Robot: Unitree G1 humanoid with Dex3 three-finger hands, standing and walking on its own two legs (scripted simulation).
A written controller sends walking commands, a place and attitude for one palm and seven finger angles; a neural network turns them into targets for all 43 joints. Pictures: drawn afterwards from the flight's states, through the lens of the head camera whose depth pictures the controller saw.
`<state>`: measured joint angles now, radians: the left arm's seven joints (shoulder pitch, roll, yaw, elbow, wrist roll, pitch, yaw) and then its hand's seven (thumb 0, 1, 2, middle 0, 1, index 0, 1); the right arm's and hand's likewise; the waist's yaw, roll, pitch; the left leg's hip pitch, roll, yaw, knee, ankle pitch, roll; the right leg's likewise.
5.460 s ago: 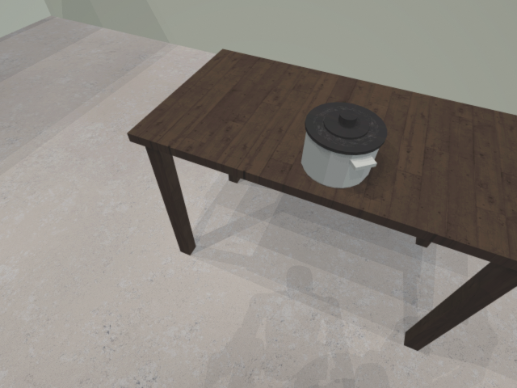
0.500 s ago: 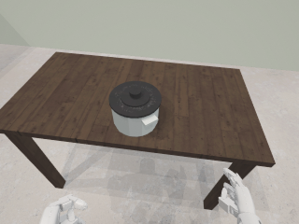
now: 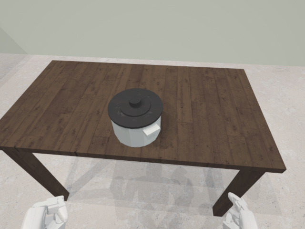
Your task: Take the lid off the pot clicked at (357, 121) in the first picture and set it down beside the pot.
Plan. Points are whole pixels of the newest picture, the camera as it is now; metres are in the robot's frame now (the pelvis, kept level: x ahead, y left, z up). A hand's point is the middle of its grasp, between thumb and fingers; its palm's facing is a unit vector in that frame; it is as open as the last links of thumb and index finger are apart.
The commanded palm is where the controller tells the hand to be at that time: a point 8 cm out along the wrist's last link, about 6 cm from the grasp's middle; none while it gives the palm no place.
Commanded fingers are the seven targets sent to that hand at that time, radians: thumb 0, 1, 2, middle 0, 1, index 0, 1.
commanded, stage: raise the hand higher, near the body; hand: left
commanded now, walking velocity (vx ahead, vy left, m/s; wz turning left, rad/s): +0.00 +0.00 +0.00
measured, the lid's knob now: (134, 101) +0.49 +0.11 +0.06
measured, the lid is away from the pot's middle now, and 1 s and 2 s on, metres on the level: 0.00 0.00 0.00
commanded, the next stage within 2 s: reach forward and open the fingers in 0.48 s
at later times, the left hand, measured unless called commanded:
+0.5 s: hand (55, 191) +0.17 +0.23 +0.08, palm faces +0.31 -0.86 -0.41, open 3.1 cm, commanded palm +0.13 +0.26 +0.12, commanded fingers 0.00 0.90 0.90 -1.30 -1.50 -1.30 -1.50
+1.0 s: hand (44, 186) +0.18 +0.25 +0.09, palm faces -0.26 -0.08 -0.96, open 3.4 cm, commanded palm +0.18 +0.25 +0.15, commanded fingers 0.00 0.27 1.14 -1.04 -0.72 -1.04 -0.72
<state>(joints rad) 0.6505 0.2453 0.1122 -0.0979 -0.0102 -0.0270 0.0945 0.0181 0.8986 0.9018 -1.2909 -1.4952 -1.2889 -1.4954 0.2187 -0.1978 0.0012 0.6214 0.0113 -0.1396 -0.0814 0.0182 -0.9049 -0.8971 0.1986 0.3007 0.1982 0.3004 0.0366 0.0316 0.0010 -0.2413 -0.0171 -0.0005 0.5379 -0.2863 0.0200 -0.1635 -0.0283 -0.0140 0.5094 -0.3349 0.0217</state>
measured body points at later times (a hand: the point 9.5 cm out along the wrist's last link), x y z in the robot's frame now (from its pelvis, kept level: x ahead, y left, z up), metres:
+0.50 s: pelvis +0.01 -0.01 +0.00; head +0.01 -0.03 +0.45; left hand +0.15 +0.27 +0.11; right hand +0.21 -0.21 -0.08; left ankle +0.00 +0.11 -0.73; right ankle -0.04 -0.13 -0.73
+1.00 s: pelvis -0.01 -0.01 +0.00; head -0.01 -0.06 +0.45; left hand +0.19 +0.25 +0.15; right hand +0.21 -0.24 -0.09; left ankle +0.00 +0.11 -0.73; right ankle -0.04 -0.13 -0.73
